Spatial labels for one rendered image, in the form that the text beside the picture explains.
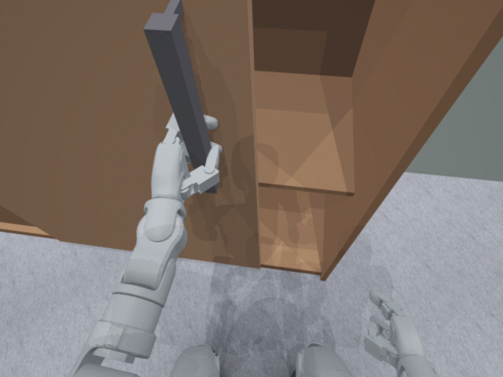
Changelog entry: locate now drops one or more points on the left robot hand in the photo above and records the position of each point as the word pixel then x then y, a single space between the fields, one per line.
pixel 170 165

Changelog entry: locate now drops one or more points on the robot right thigh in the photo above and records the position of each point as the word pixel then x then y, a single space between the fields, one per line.
pixel 316 361

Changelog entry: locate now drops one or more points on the left robot forearm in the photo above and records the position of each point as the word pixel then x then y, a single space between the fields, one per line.
pixel 126 329

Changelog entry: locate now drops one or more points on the handle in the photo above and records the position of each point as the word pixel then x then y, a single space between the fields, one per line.
pixel 167 43

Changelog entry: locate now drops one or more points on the robot left thigh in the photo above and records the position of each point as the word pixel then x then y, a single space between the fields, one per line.
pixel 196 361

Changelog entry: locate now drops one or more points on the wardrobe door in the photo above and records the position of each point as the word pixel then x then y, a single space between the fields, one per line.
pixel 9 217
pixel 83 109

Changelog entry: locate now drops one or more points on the robot thigh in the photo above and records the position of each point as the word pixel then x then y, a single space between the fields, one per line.
pixel 196 361
pixel 316 361

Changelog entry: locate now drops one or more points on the right robot forearm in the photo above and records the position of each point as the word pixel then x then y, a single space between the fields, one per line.
pixel 415 366

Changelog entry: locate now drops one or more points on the right robot hand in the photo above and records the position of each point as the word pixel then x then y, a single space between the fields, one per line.
pixel 392 342

